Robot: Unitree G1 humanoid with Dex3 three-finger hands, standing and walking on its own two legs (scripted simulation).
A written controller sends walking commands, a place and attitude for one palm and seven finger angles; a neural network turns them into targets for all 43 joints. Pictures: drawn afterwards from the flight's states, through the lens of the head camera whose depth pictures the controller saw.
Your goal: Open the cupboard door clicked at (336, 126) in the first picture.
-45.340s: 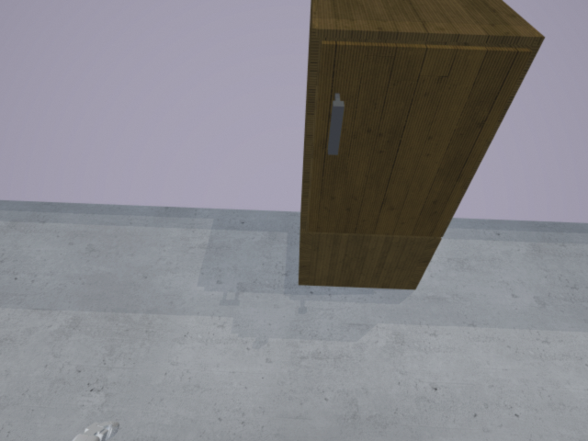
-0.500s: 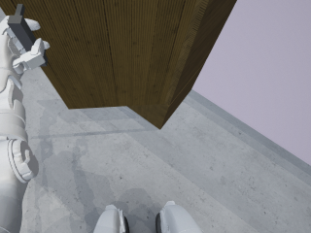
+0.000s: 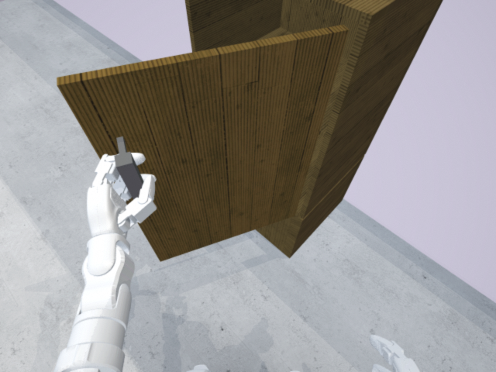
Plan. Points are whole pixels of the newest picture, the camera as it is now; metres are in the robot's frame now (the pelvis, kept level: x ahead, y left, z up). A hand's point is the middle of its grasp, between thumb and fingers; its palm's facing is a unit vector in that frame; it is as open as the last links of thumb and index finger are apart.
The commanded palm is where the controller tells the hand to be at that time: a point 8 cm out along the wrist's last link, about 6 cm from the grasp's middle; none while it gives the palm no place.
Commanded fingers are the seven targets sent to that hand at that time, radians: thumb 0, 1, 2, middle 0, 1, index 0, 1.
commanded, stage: pull the door open along its arc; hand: left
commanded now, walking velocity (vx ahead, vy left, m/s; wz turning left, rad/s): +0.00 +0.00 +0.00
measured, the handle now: (133, 175) +0.42 +0.20 +0.06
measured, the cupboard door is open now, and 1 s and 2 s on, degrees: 64 83 85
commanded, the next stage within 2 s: open thumb and fingers to let go in 0.42 s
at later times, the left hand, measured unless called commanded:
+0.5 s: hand (193, 253) +0.28 +0.09 +0.07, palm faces +0.41 -0.91 +0.02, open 6.3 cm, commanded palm +0.24 +0.13 +0.06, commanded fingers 0.00 0.90 0.90 -0.40 -1.35 -0.40 -1.35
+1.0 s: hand (195, 247) +0.29 +0.09 +0.06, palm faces +0.42 -0.91 +0.00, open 11.9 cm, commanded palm +0.25 +0.13 +0.06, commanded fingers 0.00 -0.50 0.30 -0.28 -1.05 -0.28 -1.05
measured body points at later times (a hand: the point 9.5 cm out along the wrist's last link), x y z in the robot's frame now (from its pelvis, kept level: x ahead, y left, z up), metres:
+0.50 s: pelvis -0.01 -0.04 +0.00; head +0.02 -0.06 +0.45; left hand +0.25 +0.13 +0.07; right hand +0.14 -0.26 -0.11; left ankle -0.01 +0.09 -0.69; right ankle -0.02 -0.11 -0.69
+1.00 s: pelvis -0.01 -0.04 +0.00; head +0.02 -0.06 +0.45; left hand +0.26 +0.13 +0.06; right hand +0.16 -0.25 -0.11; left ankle -0.01 +0.09 -0.69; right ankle -0.02 -0.11 -0.69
